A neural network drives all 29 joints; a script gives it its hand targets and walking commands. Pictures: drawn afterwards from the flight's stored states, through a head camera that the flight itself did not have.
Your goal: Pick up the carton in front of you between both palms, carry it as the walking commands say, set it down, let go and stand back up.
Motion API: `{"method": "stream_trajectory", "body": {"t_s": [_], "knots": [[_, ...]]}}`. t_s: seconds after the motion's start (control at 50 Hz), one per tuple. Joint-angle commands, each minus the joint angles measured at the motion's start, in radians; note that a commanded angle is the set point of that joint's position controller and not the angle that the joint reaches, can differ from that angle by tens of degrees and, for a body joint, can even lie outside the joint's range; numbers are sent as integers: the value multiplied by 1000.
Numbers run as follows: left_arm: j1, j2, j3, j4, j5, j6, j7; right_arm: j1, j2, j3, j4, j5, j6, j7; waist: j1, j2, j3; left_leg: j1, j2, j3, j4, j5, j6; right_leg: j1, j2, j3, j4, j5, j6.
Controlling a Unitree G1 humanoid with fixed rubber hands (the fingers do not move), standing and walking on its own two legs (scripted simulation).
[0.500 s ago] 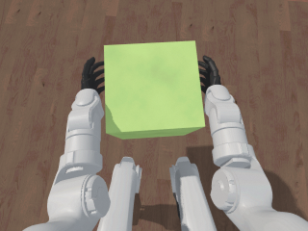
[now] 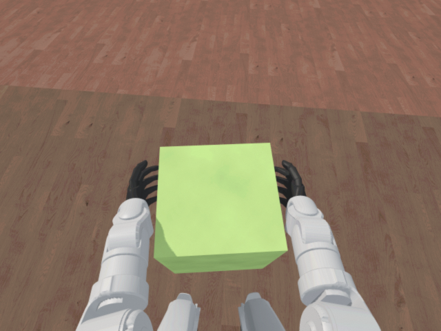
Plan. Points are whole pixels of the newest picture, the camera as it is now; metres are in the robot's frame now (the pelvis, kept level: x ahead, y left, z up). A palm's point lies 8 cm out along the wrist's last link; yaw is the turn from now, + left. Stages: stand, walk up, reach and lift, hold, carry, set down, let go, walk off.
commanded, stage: reach and lift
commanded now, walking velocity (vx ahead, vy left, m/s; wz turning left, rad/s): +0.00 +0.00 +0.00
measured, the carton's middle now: (217, 215) +0.37 +0.01 -0.10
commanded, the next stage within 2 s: hold in 1.52 s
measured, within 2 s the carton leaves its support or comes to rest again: neither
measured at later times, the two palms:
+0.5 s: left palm (110, 184) +0.33 +0.16 +0.12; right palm (326, 187) +0.33 -0.14 +0.11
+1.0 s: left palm (106, 179) +0.33 +0.15 +0.14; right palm (335, 183) +0.32 -0.15 +0.13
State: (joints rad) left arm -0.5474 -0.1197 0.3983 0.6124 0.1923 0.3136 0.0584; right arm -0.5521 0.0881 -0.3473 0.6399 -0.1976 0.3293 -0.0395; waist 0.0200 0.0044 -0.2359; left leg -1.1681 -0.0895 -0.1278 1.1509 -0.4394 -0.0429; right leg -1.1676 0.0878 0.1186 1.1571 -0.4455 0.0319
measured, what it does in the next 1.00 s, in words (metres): rises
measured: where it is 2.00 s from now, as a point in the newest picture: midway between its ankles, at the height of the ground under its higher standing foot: outside the picture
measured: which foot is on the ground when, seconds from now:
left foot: down 0.00-1.00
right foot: down 0.00-1.00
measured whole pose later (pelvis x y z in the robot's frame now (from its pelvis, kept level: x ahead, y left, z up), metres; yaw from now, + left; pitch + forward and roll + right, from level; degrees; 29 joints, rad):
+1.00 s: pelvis +0.03 +0.00 +0.11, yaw +0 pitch -4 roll +0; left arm -0.33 -0.17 0.32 0.39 0.31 0.61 -0.01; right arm -0.31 0.17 -0.29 0.38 -0.30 0.63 0.01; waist 0.00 0.00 -0.01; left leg -0.16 -0.04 -0.14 0.44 -0.22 -0.02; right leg -0.16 0.04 0.14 0.44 -0.22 0.01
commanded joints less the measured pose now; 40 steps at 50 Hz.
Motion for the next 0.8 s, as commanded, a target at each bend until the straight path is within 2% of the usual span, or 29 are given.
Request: {"method": "stream_trajectory", "body": {"t_s": [0.0,0.18,0.36,0.44,0.52,0.6,0.7,0.78], "knots": [[-425,-1061,-597,65,-117,14,-255,-484,1059,573,-29,139,-19,234,-2,-21,-509,474,-51,78,-261,275,25,501,47,-65,-272,280,-19],[-257,-1055,-672,-27,-128,52,-263,-316,1056,645,-116,155,18,236,-9,-15,-379,749,-32,49,-468,438,23,758,30,-36,-480,444,-19],[-139,-1042,-736,-141,-147,174,-279,-208,1041,694,-234,182,140,256,-14,0,-186,968,-12,40,-668,492,20,982,12,-31,-678,491,-14],[-111,-1038,-729,-178,-150,234,-288,-188,1020,696,-272,180,205,268,-19,3,-90,1013,-4,44,-724,452,18,1026,6,-38,-735,443,-15],[-140,-1015,-666,-148,-123,271,-300,-205,992,622,-252,144,244,278,-25,2,44,1008,1,52,-768,325,23,1004,5,-50,-773,311,-22],[-217,-1020,-624,-123,-111,274,-315,-272,1002,580,-219,127,250,294,-24,1,76,995,6,59,-776,227,31,992,3,-60,-775,226,-28],[-299,-1058,-654,-166,-129,269,-324,-358,1045,623,-260,151,243,308,-14,5,-17,1029,6,62,-761,252,32,1030,4,-61,-763,250,-29],[-299,-1051,-657,-167,-125,277,-321,-363,1043,625,-263,153,248,303,-13,6,-37,1049,4,66,-764,270,29,1044,5,-57,-771,265,-26]]}}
